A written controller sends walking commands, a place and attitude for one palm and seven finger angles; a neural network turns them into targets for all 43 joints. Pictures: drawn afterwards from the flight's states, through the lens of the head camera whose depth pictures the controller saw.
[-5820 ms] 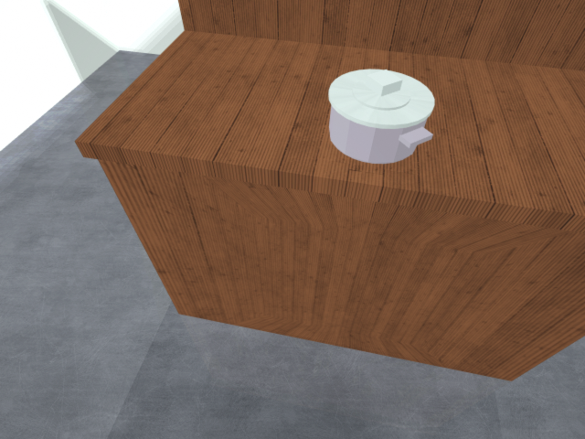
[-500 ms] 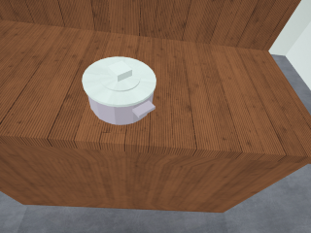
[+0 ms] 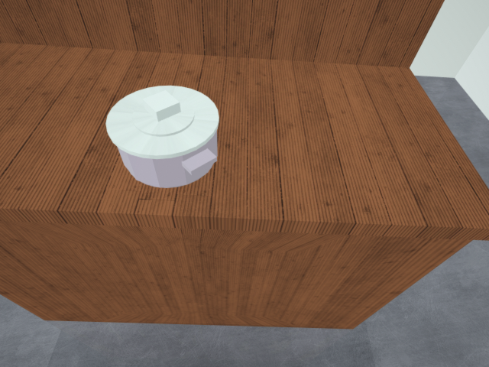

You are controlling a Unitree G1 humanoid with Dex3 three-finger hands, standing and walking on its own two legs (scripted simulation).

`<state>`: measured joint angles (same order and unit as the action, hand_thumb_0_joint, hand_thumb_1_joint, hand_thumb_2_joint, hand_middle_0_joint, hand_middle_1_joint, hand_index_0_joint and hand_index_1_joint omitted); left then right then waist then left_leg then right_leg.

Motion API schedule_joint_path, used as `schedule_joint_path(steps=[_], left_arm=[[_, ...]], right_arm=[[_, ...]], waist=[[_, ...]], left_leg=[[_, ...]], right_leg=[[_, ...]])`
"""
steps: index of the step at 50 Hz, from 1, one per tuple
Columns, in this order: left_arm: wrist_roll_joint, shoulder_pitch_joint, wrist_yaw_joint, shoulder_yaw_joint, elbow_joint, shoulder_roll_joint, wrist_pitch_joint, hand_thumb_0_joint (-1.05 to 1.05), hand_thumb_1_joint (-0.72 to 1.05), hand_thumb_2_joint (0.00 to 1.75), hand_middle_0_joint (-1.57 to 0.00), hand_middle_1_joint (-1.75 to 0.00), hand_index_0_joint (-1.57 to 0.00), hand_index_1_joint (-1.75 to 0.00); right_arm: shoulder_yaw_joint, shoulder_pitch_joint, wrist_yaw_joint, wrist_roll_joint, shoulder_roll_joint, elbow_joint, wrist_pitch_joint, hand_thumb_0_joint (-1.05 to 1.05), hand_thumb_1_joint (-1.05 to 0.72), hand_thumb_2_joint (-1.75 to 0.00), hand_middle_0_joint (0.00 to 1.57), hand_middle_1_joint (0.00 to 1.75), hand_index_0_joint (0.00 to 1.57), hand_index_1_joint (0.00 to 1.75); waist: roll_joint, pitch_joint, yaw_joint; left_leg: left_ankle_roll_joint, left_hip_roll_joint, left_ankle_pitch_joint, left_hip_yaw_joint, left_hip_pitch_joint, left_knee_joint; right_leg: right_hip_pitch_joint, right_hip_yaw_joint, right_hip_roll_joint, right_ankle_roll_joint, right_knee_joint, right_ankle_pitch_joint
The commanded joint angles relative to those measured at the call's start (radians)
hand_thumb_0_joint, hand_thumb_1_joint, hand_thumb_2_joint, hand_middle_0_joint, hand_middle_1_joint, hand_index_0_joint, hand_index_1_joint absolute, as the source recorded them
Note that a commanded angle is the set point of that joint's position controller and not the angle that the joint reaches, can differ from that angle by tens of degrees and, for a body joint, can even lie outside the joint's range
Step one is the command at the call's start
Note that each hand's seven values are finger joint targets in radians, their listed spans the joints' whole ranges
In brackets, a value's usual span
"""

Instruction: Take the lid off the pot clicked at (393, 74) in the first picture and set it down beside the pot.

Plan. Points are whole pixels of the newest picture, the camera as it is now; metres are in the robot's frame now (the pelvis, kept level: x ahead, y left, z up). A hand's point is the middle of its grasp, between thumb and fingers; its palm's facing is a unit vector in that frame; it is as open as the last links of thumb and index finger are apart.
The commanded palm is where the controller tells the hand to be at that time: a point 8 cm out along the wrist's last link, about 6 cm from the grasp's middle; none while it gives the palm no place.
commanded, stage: come to a stop and stand still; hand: left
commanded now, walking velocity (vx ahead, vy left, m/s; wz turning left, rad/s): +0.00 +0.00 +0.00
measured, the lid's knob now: (161, 105) +0.48 +0.18 +0.16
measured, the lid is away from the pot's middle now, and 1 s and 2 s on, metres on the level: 0.00 0.00 0.00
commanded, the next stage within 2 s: look again from close up in 0.28 s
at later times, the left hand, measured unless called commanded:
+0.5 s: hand out of the picture +0.01 +0.20 -0.17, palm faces +0.02 -0.97 -0.24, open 7.4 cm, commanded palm none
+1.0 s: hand out of the picture +0.04 +0.16 -0.17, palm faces +0.01 -0.97 -0.22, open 7.4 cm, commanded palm none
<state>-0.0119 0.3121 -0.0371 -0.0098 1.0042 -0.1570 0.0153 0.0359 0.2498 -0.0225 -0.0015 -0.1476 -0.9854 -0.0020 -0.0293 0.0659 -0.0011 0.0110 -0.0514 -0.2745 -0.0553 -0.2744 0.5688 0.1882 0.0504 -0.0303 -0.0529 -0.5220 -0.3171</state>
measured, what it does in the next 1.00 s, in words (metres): stands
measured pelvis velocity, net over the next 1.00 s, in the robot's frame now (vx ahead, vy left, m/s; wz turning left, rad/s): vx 0.01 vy -0.02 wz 0.00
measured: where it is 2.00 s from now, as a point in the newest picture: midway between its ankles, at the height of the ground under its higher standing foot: outside the picture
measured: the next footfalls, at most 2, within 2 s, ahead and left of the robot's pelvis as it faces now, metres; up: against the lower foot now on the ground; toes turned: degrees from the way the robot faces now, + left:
none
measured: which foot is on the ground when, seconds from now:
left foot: down 0.00-1.00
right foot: down 0.00-1.00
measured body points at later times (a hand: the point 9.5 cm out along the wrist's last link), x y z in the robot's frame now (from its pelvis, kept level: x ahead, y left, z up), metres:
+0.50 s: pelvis +0.00 +0.01 -0.01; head +0.01 +0.01 +0.44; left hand +0.01 +0.25 -0.16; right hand +0.02 -0.22 -0.16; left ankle +0.02 +0.12 -0.73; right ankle -0.02 -0.16 -0.73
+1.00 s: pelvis +0.01 -0.02 +0.00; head +0.04 -0.03 +0.45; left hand +0.04 +0.21 -0.15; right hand +0.06 -0.26 -0.16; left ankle +0.02 +0.12 -0.73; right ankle -0.02 -0.16 -0.73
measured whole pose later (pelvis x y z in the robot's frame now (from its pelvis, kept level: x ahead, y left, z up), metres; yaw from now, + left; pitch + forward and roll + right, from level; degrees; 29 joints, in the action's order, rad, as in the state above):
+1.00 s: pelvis +0.01 -0.02 +0.00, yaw +0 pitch +0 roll +1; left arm -0.01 0.26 -0.03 -0.01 1.01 -0.17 0.00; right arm 0.02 0.23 -0.01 0.01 -0.19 -1.00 -0.01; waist 0.00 0.06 0.00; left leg 0.04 -0.05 -0.28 -0.06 -0.26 0.55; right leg 0.21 0.05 -0.03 -0.02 -0.59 -0.37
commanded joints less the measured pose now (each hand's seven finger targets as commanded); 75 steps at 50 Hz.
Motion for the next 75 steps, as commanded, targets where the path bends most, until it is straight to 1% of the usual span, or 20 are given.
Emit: schedule_joint_path(steps=[1,7,12,15,16,17,19,20,21,22,23,24,28,30,40,49,57,64,73,75], left_arm=[[-0.002,0.069,-0.006,0.024,-0.047,-0.112,-0.024,0.00,0.90,0.90,-0.20,-0.30,-0.20,-0.30],[-0.004,0.071,-0.004,0.023,-0.039,-0.109,-0.024,0.00,0.90,0.90,-0.20,-0.30,-0.20,-0.30],[-0.004,0.078,-0.003,0.023,-0.035,-0.099,-0.024,0.00,0.90,0.90,-0.20,-0.30,-0.20,-0.30],[-0.003,0.088,-0.003,0.023,-0.026,-0.093,-0.025,0.00,0.90,0.90,-0.20,-0.30,-0.20,-0.30],[-0.019,0.107,-0.036,0.036,0.018,-0.150,-0.043,0.00,0.90,0.90,-0.20,-0.30,-0.20,-0.30],[-0.010,0.041,-0.026,0.036,-0.033,-0.185,-0.055,0.00,0.90,0.90,-0.20,-0.30,-0.20,-0.30],[-0.004,0.009,-0.008,0.041,-0.044,-0.159,-0.038,0.00,0.90,0.90,-0.20,-0.30,-0.20,-0.30],[-0.004,0.035,-0.007,0.038,-0.042,-0.136,-0.032,0.00,0.90,0.90,-0.20,-0.30,-0.20,-0.30],[-0.007,0.049,-0.008,0.032,-0.033,-0.118,-0.029,0.00,0.90,0.90,-0.20,-0.30,-0.20,-0.30],[-0.008,0.060,-0.008,0.026,-0.022,-0.104,-0.029,0.00,0.90,0.90,-0.20,-0.30,-0.20,-0.30],[-0.009,0.056,-0.008,0.022,-0.014,-0.100,-0.030,0.00,0.90,0.90,-0.20,-0.30,-0.20,-0.30],[-0.007,0.041,-0.004,0.024,-0.017,-0.109,-0.029,0.00,0.90,0.90,-0.20,-0.30,-0.20,-0.30],[-0.005,0.011,-0.008,0.024,-0.026,-0.127,-0.031,0.00,0.90,0.90,-0.20,-0.30,-0.20,-0.30],[-0.004,0.010,-0.006,0.030,-0.032,-0.138,-0.025,0.00,0.90,0.90,-0.20,-0.30,-0.20,-0.30],[-0.002,0.003,-0.005,0.039,-0.043,-0.172,-0.029,0.00,0.90,0.90,-0.20,-0.30,-0.20,-0.30],[-0.001,0.004,-0.003,0.041,-0.038,-0.170,-0.032,0.00,0.90,0.90,-0.20,-0.30,-0.20,-0.30],[-0.001,0.007,-0.002,0.039,-0.024,-0.156,-0.030,0.00,0.90,0.90,-0.20,-0.30,-0.20,-0.30],[0.002,0.017,0.000,0.041,-0.019,-0.152,-0.030,0.00,0.90,0.90,-0.20,-0.30,-0.20,-0.30],[0.000,0.010,-0.001,0.037,-0.015,-0.139,-0.026,0.00,0.90,0.90,-0.20,-0.30,-0.20,-0.30],[0.000,0.015,-0.002,0.044,-0.022,-0.150,-0.025,0.00,0.90,0.90,-0.20,-0.30,-0.20,-0.30]], right_arm=[[0.007,0.049,-0.001,0.001,-0.076,0.029,-0.009,0.00,-0.90,-0.90,0.20,0.30,0.20,0.30],[0.007,0.055,0.003,0.003,-0.072,0.015,-0.005,0.00,-0.90,-0.90,0.20,0.30,0.20,0.30],[0.004,0.069,0.003,0.004,-0.072,0.005,-0.012,0.00,-0.90,-0.90,0.20,0.30,0.20,0.30],[0.004,0.073,0.001,0.003,-0.073,-0.001,-0.018,0.00,-0.90,-0.90,0.20,0.30,0.20,0.30],[0.007,-0.027,0.003,0.003,-0.152,0.050,-0.022,0.00,-0.90,-0.90,0.20,0.30,0.20,0.30],[0.002,0.034,0.013,0.009,-0.089,0.070,-0.016,0.00,-0.90,-0.90,0.20,0.30,0.20,0.30],[0.007,0.061,0.012,0.018,-0.127,0.067,-0.022,0.00,-0.90,-0.90,0.20,0.30,0.20,0.30],[0.013,0.056,0.009,0.017,-0.150,0.079,-0.019,0.00,-0.90,-0.90,0.20,0.30,0.20,0.30],[0.017,0.047,0.007,0.017,-0.163,0.080,-0.017,0.00,-0.90,-0.90,0.20,0.30,0.20,0.30],[0.015,0.036,0.006,0.016,-0.159,0.081,-0.016,0.00,-0.90,-0.90,0.20,0.30,0.20,0.30],[0.010,0.030,0.007,0.016,-0.149,0.081,-0.014,0.00,-0.90,-0.90,0.20,0.30,0.20,0.30],[0.008,0.038,0.008,0.017,-0.139,0.082,-0.013,0.00,-0.90,-0.90,0.20,0.30,0.20,0.30],[0.007,0.063,0.009,0.017,-0.142,0.065,-0.017,0.00,-0.90,-0.90,0.20,0.30,0.20,0.30],[0.008,0.058,0.008,0.018,-0.151,0.064,-0.021,0.00,-0.90,-0.90,0.20,0.30,0.20,0.30],[0.003,0.031,0.005,0.015,-0.151,0.057,-0.024,0.00,-0.90,-0.90,0.20,0.30,0.20,0.30],[0.002,0.019,0.001,0.012,-0.132,0.032,-0.022,0.00,-0.90,-0.90,0.20,0.30,0.20,0.30],[-0.001,0.014,-0.002,0.009,-0.126,0.013,-0.019,0.00,-0.90,-0.90,0.20,0.30,0.20,0.30],[-0.001,0.021,-0.006,0.008,-0.127,-0.002,-0.023,0.00,-0.90,-0.90,0.20,0.30,0.20,0.30],[-0.006,0.029,-0.005,0.007,-0.119,-0.016,-0.020,0.00,-0.90,-0.90,0.20,0.30,0.20,0.30],[-0.003,0.021,-0.006,0.006,-0.127,-0.011,-0.020,0.00,-0.90,-0.90,0.20,0.30,0.20,0.30]], waist=[[0.007,-0.010,0.001],[-0.001,0.022,0.004],[0.030,0.018,0.001],[0.034,-0.003,-0.004],[0.081,-0.023,-0.021],[0.089,-0.121,0.033],[0.267,-0.128,0.021],[0.278,-0.099,0.014],[0.240,-0.066,0.004],[0.175,-0.036,-0.009],[0.088,-0.002,-0.010],[0.046,-0.001,-0.008],[-0.017,0.021,0.011],[0.037,0.006,0.004],[-0.011,-0.060,0.001],[0.008,-0.064,0.000],[0.021,-0.033,0.002],[0.012,-0.065,-0.003],[0.014,-0.017,0.001],[0.035,-0.023,-0.011]], left_leg=[[0.001,-0.040,0.109,0.042,0.079,-0.088],[0.006,-0.034,0.022,0.041,0.066,-0.109],[0.000,-0.044,0.028,0.052,0.055,-0.133],[-0.007,-0.051,0.071,0.062,0.058,-0.139],[0.027,-0.053,0.165,0.035,0.038,0.043],[0.021,-0.013,0.005,0.038,0.058,-0.007],[-0.014,-0.071,0.061,0.114,0.056,-0.101],[-0.032,-0.105,0.020,0.170,0.020,-0.146],[-0.045,-0.119,-0.002,0.192,-0.023,-0.173],[-0.048,-0.110,-0.019,0.181,-0.053,-0.169],[-0.041,-0.085,-0.037,0.154,-0.067,-0.149],[-0.033,-0.068,-0.057,0.139,-0.052,-0.144],[-0.020,-0.052,0.019,0.106,-0.010,-0.125],[-0.023,-0.058,0.035,0.112,0.000,-0.138],[-0.008,-0.043,0.188,0.058,0.069,-0.074],[0.002,-0.048,0.221,0.041,0.104,-0.065],[0.007,-0.053,0.221,0.038,0.101,-0.078],[0.002,-0.064,0.278,0.041,0.137,-0.084],[0.002,-0.061,0.227,0.046,0.108,-0.114],[0.003,-0.056,0.248,0.038,0.104,-0.093]], right_leg=[[0.074,0.073,-0.061,0.069,0.137,0.209],[0.110,0.078,-0.057,0.072,0.172,0.075],[0.101,0.062,-0.048,0.072,0.159,0.080],[0.071,0.048,-0.046,0.070,0.142,0.135],[0.072,0.091,-0.103,0.066,0.130,0.421],[0.059,0.098,-0.115,0.091,0.100,0.209],[0.089,-0.019,-0.024,0.090,-0.008,-0.012],[0.100,-0.050,0.004,0.082,-0.030,-0.063],[0.094,-0.062,0.013,0.078,-0.040,-0.062],[0.085,-0.054,0.008,0.079,-0.018,-0.042],[0.097,-0.028,-0.001,0.084,0.012,-0.022],[0.113,-0.013,-0.011,0.089,0.028,-0.027],[0.151,0.026,-0.031,0.082,0.043,0.009],[0.138,0.011,-0.026,0.077,0.022,0.023],[0.092,0.049,-0.056,0.075,0.031,0.198],[0.072,0.059,-0.060,0.082,0.053,0.271],[0.066,0.066,-0.060,0.085,0.078,0.277],[0.032,0.048,-0.054,0.081,0.078,0.317],[0.046,0.048,-0.053,0.078,0.101,0.251],[0.036,0.059,-0.066,0.085,0.090,0.295]])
